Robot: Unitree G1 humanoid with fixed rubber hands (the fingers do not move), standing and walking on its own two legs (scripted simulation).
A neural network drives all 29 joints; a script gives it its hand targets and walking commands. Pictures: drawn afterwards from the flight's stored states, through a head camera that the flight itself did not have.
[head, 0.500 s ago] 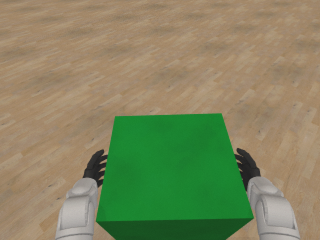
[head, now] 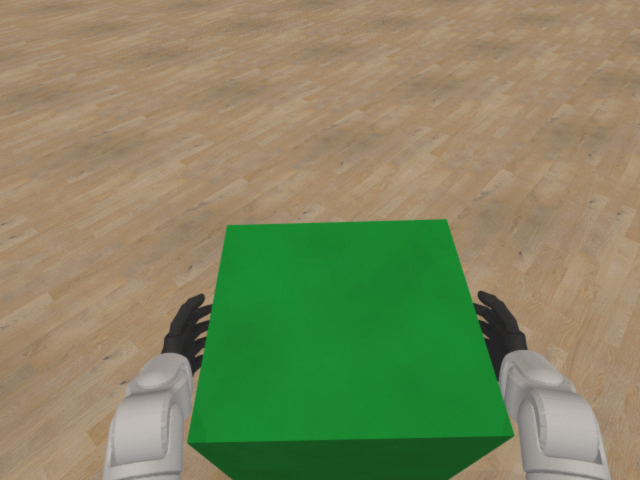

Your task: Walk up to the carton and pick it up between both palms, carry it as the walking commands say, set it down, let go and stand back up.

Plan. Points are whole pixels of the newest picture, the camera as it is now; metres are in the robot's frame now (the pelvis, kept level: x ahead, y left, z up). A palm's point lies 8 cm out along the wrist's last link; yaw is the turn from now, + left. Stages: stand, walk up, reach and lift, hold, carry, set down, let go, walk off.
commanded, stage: carry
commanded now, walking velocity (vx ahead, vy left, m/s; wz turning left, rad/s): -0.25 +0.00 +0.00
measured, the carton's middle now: (339, 360) +0.28 +0.00 -0.03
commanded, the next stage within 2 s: none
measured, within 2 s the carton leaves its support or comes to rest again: neither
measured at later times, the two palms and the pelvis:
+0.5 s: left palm (162, 435) +0.16 +0.19 +0.05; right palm (539, 429) +0.17 -0.20 +0.05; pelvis -0.08 -0.01 -0.02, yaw +0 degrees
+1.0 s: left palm out of the picture +0.04 +0.22 +0.08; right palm out of the picture +0.05 -0.17 +0.09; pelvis -0.20 +0.01 +0.00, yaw +1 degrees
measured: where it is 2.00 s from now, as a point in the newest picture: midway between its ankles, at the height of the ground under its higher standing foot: outside the picture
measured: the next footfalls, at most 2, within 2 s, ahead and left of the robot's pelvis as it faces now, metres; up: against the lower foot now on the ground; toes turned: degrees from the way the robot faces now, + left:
left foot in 0.70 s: -0.11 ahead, +0.10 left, +0.00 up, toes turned +6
right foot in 1.10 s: -0.24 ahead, -0.14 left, +0.00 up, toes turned -6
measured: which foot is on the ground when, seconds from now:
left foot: down 0.00-0.48, up 0.50-0.68, down 0.70-1.00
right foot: down 0.00-0.72, up 0.74-1.00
